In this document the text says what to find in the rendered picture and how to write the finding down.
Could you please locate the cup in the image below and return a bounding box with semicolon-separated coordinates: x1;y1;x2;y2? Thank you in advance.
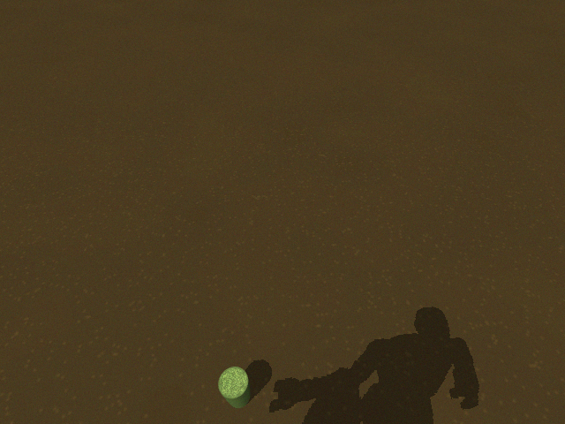
218;367;251;408

